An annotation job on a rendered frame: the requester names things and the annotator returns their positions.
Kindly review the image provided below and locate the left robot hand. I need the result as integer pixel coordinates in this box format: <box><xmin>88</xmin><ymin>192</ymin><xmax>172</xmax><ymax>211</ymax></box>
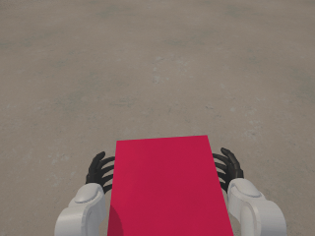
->
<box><xmin>86</xmin><ymin>151</ymin><xmax>115</xmax><ymax>193</ymax></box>

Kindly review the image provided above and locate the carton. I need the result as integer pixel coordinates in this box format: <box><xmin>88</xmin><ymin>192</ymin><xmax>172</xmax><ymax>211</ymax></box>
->
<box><xmin>107</xmin><ymin>135</ymin><xmax>234</xmax><ymax>236</ymax></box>

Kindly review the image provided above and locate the right robot hand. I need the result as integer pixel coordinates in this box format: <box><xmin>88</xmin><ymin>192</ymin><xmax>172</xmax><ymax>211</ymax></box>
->
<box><xmin>212</xmin><ymin>147</ymin><xmax>244</xmax><ymax>193</ymax></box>

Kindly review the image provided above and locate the right robot forearm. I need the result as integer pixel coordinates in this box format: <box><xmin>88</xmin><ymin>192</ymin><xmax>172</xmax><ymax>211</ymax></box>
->
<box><xmin>226</xmin><ymin>178</ymin><xmax>287</xmax><ymax>236</ymax></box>

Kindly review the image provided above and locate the left robot forearm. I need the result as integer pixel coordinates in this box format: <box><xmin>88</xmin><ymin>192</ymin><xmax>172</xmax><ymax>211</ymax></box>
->
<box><xmin>54</xmin><ymin>183</ymin><xmax>107</xmax><ymax>236</ymax></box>

